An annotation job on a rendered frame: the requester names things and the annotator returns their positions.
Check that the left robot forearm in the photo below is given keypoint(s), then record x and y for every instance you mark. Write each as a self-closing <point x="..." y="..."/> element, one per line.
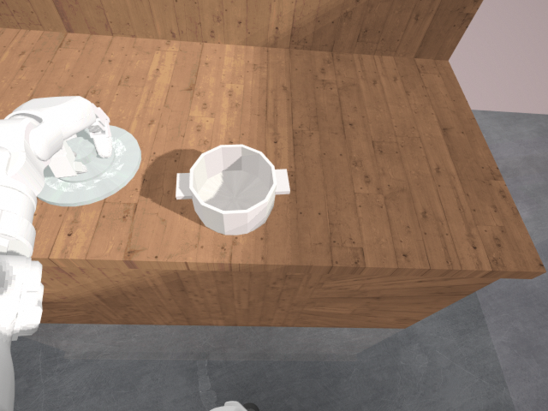
<point x="28" y="140"/>

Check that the lid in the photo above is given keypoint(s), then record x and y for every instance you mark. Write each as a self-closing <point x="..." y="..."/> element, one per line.
<point x="104" y="176"/>

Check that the pot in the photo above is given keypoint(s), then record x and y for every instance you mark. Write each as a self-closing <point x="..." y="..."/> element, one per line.
<point x="233" y="188"/>

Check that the robot left upper arm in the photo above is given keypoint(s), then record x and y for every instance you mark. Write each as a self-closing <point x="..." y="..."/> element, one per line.
<point x="21" y="295"/>

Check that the knob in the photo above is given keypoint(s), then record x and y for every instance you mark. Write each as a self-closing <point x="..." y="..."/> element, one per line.
<point x="84" y="148"/>

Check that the table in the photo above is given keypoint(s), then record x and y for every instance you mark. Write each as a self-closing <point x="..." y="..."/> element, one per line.
<point x="397" y="208"/>

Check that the robot left hand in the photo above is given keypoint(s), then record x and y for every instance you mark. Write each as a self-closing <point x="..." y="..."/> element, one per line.
<point x="73" y="114"/>

